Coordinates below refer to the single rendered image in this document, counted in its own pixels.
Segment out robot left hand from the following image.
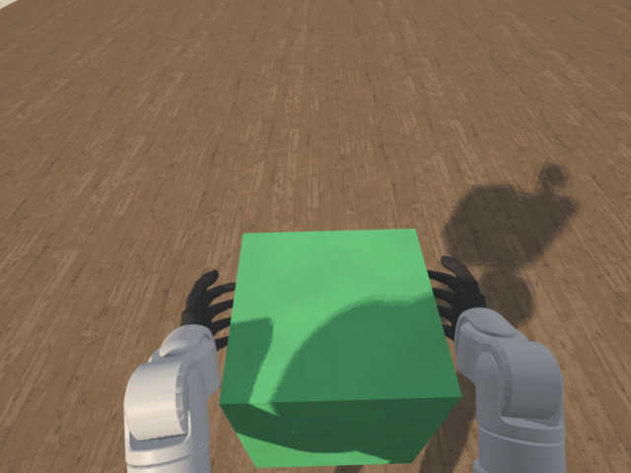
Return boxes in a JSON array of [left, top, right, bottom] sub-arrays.
[[180, 270, 236, 352]]

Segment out robot right forearm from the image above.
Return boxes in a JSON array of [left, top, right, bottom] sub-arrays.
[[455, 307, 566, 473]]

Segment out robot left forearm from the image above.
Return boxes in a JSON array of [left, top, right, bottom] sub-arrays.
[[124, 324, 221, 473]]

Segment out carton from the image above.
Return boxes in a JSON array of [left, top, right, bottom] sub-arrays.
[[219, 229, 462, 468]]

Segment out robot right hand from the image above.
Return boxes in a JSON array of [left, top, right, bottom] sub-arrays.
[[427, 255, 486, 342]]

